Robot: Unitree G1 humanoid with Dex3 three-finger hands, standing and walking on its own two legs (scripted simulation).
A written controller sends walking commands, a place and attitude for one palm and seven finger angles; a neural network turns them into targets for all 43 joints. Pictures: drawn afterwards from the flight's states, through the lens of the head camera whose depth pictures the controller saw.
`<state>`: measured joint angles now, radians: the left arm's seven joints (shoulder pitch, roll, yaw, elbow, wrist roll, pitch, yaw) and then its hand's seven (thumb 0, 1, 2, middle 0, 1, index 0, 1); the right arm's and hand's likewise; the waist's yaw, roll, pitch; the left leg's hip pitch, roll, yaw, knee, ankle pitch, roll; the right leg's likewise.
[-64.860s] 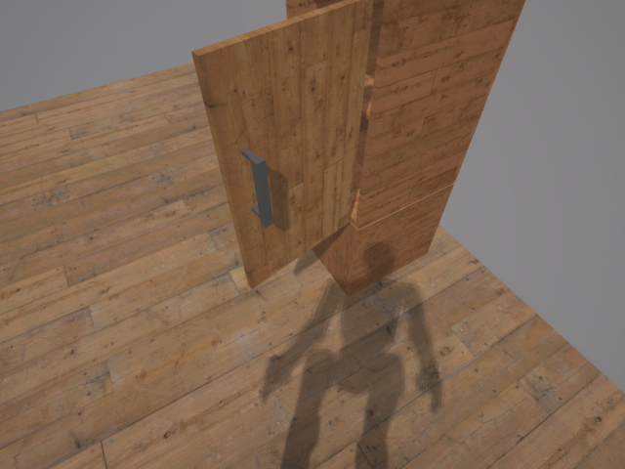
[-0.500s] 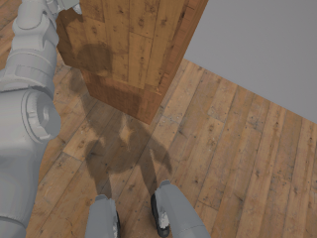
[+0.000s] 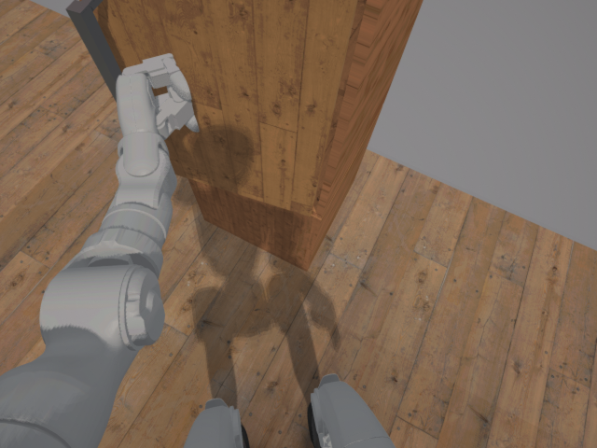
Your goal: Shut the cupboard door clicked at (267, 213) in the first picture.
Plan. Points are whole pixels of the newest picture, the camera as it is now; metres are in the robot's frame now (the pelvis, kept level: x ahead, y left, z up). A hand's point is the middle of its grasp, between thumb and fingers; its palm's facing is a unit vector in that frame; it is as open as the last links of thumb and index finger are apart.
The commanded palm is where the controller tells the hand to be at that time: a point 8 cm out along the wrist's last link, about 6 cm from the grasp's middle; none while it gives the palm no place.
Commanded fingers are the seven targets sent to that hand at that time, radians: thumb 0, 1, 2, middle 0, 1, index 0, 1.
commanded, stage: pull the fist back off the door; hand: left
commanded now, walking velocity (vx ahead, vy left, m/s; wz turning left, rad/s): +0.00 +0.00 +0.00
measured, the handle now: (114, 55) +0.65 +0.16 +0.08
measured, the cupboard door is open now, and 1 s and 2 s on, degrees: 9 9 9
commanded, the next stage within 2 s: draw the hand back to the body in 0.26 s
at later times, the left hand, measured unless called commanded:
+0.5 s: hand (181, 129) +0.49 +0.07 +0.10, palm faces +0.05 -1.00 -0.02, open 3.1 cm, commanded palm +0.43 +0.14 +0.10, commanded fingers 0.00 0.90 0.90 -1.30 -1.50 -1.30 -1.50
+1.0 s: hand (59, 245) +0.33 +0.16 +0.16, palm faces +0.07 -0.98 -0.16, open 3.1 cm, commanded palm +0.29 +0.22 +0.18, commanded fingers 0.00 0.90 0.90 -0.97 -1.14 -0.97 -1.14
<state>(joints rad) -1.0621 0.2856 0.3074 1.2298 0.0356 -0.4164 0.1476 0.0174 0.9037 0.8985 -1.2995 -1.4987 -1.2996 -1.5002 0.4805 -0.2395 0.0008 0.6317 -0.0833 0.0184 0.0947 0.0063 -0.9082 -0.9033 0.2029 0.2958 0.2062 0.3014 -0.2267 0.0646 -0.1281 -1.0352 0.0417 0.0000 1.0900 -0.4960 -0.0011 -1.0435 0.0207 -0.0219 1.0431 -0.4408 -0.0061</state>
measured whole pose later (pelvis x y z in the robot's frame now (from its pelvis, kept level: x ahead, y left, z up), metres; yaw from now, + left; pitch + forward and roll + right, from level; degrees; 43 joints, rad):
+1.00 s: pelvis +0.01 +0.00 +0.07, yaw +1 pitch +3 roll +0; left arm -0.11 0.22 0.07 0.27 -0.10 -0.17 -0.01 0.02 0.90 0.90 -1.20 -1.39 -1.20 -1.39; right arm 0.23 -0.24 0.00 0.55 0.05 0.03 -0.07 0.01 -0.91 -0.90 0.20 0.30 0.20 0.30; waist -0.02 0.05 -0.07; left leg -0.37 0.01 0.02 0.66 -0.35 0.00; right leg -0.40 -0.01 -0.01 0.67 -0.33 0.00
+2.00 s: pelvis +0.02 +0.00 +0.09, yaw +2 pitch -4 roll +0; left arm 0.44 0.33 0.34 -0.35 -0.07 -0.08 0.09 0.02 0.89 0.89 -0.22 -0.31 -0.22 -0.31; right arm 0.20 -0.22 0.02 0.63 0.00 -0.10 -0.09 0.02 -0.91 -0.90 0.20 0.30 0.21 0.30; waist 0.06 0.07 0.00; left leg -0.09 0.01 0.00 0.43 -0.27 0.00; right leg -0.10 0.00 -0.03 0.43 -0.25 0.00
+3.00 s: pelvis -0.08 +0.01 +0.06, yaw +3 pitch +0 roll -1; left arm 0.48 0.39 0.42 -0.51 -0.02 -0.25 0.17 0.02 0.89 0.89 -0.21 -0.30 -0.21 -0.30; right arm 0.23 -0.22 -0.01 0.60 0.00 -0.04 -0.07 0.02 -0.90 -0.90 0.20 0.30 0.21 0.30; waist -0.01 0.00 0.00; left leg -0.46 -0.01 -0.01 0.71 -0.35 0.02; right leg -0.43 -0.02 -0.03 0.60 -0.17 0.01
